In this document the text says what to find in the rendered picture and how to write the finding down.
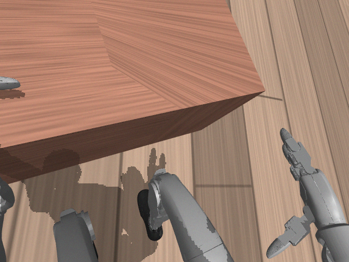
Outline right robot foot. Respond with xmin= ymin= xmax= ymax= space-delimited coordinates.
xmin=137 ymin=189 xmax=163 ymax=241

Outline right robot arm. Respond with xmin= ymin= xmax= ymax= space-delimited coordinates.
xmin=315 ymin=223 xmax=349 ymax=262

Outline left robot hand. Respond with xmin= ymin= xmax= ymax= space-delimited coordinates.
xmin=0 ymin=76 xmax=20 ymax=90

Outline left robot arm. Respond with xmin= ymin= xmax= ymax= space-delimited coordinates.
xmin=0 ymin=177 xmax=15 ymax=262

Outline right robot hand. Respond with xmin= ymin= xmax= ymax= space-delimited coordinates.
xmin=266 ymin=128 xmax=346 ymax=259

